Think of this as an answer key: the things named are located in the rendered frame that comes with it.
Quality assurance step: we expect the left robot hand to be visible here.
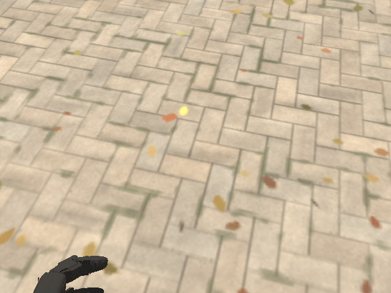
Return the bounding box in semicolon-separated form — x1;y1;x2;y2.
33;255;108;293

